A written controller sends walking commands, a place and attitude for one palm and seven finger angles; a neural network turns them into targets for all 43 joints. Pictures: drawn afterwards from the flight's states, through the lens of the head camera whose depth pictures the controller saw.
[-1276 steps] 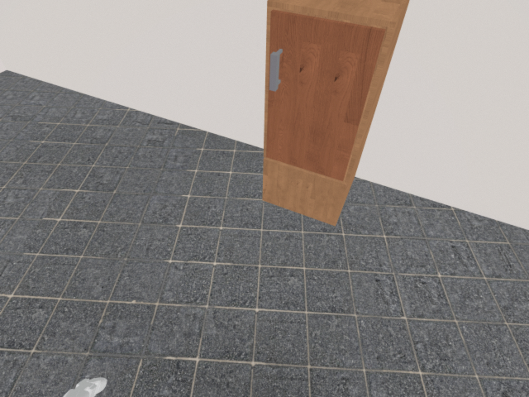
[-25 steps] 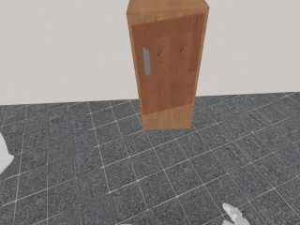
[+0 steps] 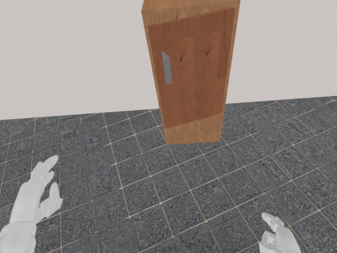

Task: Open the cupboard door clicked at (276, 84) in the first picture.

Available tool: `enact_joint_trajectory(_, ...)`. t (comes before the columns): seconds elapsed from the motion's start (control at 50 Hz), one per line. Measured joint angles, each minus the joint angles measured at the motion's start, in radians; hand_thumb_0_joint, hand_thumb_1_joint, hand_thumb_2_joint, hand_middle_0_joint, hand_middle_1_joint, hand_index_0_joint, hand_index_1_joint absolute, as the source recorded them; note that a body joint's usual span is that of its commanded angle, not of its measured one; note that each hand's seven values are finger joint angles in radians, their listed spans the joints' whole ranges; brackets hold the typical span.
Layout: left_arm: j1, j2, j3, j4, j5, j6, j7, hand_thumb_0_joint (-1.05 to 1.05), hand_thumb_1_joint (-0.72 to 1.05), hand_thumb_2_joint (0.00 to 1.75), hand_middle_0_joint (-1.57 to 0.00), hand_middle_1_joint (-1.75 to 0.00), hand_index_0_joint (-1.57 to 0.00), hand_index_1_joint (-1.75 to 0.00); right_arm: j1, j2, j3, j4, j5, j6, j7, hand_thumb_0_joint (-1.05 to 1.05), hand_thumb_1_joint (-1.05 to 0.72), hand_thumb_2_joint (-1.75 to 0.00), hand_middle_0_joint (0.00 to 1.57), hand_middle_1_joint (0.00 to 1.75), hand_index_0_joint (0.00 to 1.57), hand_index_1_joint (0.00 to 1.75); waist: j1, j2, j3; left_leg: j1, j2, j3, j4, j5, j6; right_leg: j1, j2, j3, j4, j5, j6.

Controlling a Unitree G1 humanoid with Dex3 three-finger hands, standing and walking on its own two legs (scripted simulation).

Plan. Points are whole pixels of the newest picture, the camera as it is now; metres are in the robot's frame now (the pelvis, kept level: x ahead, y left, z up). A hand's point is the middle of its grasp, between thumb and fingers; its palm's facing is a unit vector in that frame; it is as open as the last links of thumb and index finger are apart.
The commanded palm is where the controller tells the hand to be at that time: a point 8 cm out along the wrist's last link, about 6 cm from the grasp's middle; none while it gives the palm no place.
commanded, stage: let the arm hang, fingers relaxed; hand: left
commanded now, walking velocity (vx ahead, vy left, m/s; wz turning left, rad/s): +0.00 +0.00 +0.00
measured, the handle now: (166, 67) +0.83 +0.07 -0.02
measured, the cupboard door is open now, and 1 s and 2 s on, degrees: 15 15 15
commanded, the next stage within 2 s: look to check the result in 1.00 s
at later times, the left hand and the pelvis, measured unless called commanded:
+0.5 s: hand out of the picture -0.03 +0.21 -0.15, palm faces +0.02 -0.96 -0.27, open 7.2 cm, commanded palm none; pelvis -0.01 +0.01 +0.01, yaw +0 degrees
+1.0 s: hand out of the picture -0.01 +0.19 -0.16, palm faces +0.02 -0.98 -0.19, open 7.3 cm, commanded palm none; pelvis +0.00 +0.02 +0.01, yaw -1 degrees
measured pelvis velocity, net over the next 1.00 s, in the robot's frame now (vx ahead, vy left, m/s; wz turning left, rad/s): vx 0.00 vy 0.02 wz -0.02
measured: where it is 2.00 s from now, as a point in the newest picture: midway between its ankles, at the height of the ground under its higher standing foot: outside the picture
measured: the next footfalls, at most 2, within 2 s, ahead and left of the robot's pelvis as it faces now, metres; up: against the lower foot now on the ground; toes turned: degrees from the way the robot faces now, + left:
none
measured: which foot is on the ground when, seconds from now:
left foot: down 0.00-1.00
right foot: down 0.00-1.00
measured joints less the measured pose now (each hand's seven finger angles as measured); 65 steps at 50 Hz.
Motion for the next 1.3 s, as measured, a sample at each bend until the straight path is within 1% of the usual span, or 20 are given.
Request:
enact_joint_trajectory(0.04,-0.059,-0.061,-0.077,0.229,0.008,0.066,-0.023,0.0,0.9,0.9,-0.2,-0.3,-0.2,-0.3,-0.005,-0.003,0.006,0.04,-0.009,0.033,0.004,0.01,-0.9,-0.9,0.21,0.3,0.2,0.3,-0.008,0.005,-0.004,-0.006,-0.009,0.0,0.019,-0.011,0.004,-0.01,-0.011,0.001,0.031,-0.017,0.004)
enact_joint_trajectory(0.08,-0.084,-0.118,-0.137,0.411,0.013,0.105,-0.035,0.01,0.91,0.9,-0.2,-0.3,-0.19,-0.3,0.006,0.011,0.015,0.07,-0.017,0.059,0.005,0.01,-0.9,-0.9,0.21,0.3,0.2,0.3,-0.016,-0.015,0.008,0.003,-0.015,0.002,0.023,-0.01,0.005,-0.005,-0.018,0.002,0.043,-0.024,0.002)
enact_joint_trajectory(0.14,-0.087,-0.19,-0.203,0.612,0.009,0.128,-0.043,0.01,0.91,0.9,-0.2,-0.3,-0.19,-0.3,0.037,0.045,0.029,0.117,-0.027,0.087,0.006,0.01,-0.91,-0.9,0.21,0.3,0.2,0.3,-0.025,-0.071,0.04,0.029,-0.02,0.0,0.006,0.0,0.002,0.018,-0.022,0.0,0.037,-0.021,0.001)
enact_joint_trajectory(0.18,-0.077,-0.233,-0.232,0.718,0.003,0.133,-0.045,0.01,0.91,0.9,-0.2,-0.3,-0.2,-0.3,0.06,0.066,0.038,0.157,-0.031,0.099,0.003,0.01,-0.91,-0.9,0.2,0.3,0.2,0.3,-0.023,-0.102,0.06,0.048,-0.017,-0.002,-0.019,0.014,0.001,0.038,-0.017,-0.002,0.009,-0.006,0.001)
enact_joint_trajectory(0.2,-0.078,-0.244,-0.208,0.749,-0.013,0.124,-0.026,0.0,0.94,0.9,-0.2,-0.3,-0.2,-0.3,0.074,0.078,0.04,0.177,-0.032,0.103,0.001,0.01,-0.91,-0.9,0.2,0.3,0.2,0.3,-0.02,-0.113,0.069,0.051,-0.014,-0.008,-0.031,0.023,0.0,0.048,-0.012,-0.009,-0.012,0.007,-0.001)
enact_joint_trajectory(0.22,-0.084,-0.239,-0.194,0.774,-0.016,0.115,-0.015,-0.02,0.98,0.9,-0.21,-0.3,-0.2,-0.3,0.088,0.088,0.043,0.199,-0.031,0.107,-0.001,0.01,-0.91,-0.9,0.2,0.3,0.2,0.3,-0.013,-0.121,0.077,0.055,-0.011,-0.014,-0.044,0.033,-0.001,0.058,-0.008,-0.015,-0.034,0.02,-0.002)
enact_joint_trajectory(0.24,-0.09,-0.226,-0.194,0.8,-0.015,0.108,-0.016,-0.03,1.0,0.9,-0.21,-0.3,-0.21,-0.3,0.099,0.097,0.046,0.222,-0.031,0.11,-0.002,0.01,-0.91,-0.9,0.2,0.3,0.2,0.3,-0.005,-0.126,0.083,0.059,-0.008,-0.018,-0.059,0.044,-0.003,0.066,-0.003,-0.019,-0.057,0.034,-0.003)
enact_joint_trajectory(0.28,-0.091,-0.207,-0.193,0.853,-0.01,0.101,-0.021,-0.03,1.01,0.9,-0.21,-0.3,-0.21,-0.3,0.119,0.11,0.044,0.261,-0.033,0.118,-0.006,0.01,-0.91,-0.9,0.2,0.3,0.2,0.3,0.0,-0.123,0.088,0.064,-0.003,-0.024,-0.082,0.061,-0.003,0.081,0.005,-0.024,-0.099,0.059,-0.004)
enact_joint_trajectory(0.4,-0.062,-0.187,-0.192,0.992,-0.008,0.097,-0.023,-0.02,0.97,0.9,-0.2,-0.3,-0.2,-0.3,0.165,0.124,0.031,0.341,-0.03,0.119,-0.014,0.01,-0.91,-0.9,0.2,0.3,0.2,0.3,-0.006,-0.086,0.077,0.086,-0.001,-0.016,-0.126,0.082,0.004,0.111,0.012,-0.017,-0.168,0.099,0.002)
enact_joint_trajectory(0.54,-0.052,-0.196,-0.192,1.077,-0.012,0.089,-0.016,0.0,0.93,0.9,-0.2,-0.3,-0.2,-0.3,0.192,0.145,0.032,0.398,-0.027,0.103,-0.021,0.01,-0.91,-0.9,0.2,0.3,0.2,0.3,-0.009,-0.067,0.061,0.117,-0.01,0.003,-0.16,0.091,0.015,0.129,0.004,0.002,-0.187,0.108,0.014)
enact_joint_trajectory(0.8,-0.081,-0.266,-0.201,1.1,-0.01,0.074,-0.01,0.0,0.91,0.9,-0.2,-0.3,-0.2,-0.3,0.177,0.181,0.034,0.427,-0.025,0.083,-0.03,0.01,-0.91,-0.9,0.2,0.3,0.2,0.3,-0.009,-0.083,0.038,0.148,-0.026,0.025,-0.19,0.095,0.028,0.138,-0.011,0.024,-0.183,0.102,0.029)
enact_joint_trajectory(0.94,-0.074,-0.267,-0.197,1.107,-0.009,0.071,-0.008,0.01,0.92,0.9,-0.2,-0.3,-0.2,-0.3,0.169,0.186,0.03,0.426,-0.025,0.077,-0.035,0.01,-0.91,-0.9,0.2,0.3,0.2,0.3,-0.008,-0.09,0.037,0.156,-0.026,0.029,-0.193,0.09,0.029,0.145,-0.011,0.028,-0.185,0.097,0.031)
enact_joint_trajectory(1.3,-0.073,-0.256,-0.195,1.113,-0.009,0.066,-0.008,0.0,0.91,0.9,-0.2,-0.3,-0.2,-0.3,0.15,0.161,0.026,0.433,-0.023,0.075,-0.037,0.01,-0.91,-0.9,0.2,0.3,0.2,0.3,-0.006,-0.086,0.057,0.172,-0.025,0.027,-0.204,0.084,0.026,0.162,-0.008,0.028,-0.199,0.093,0.03)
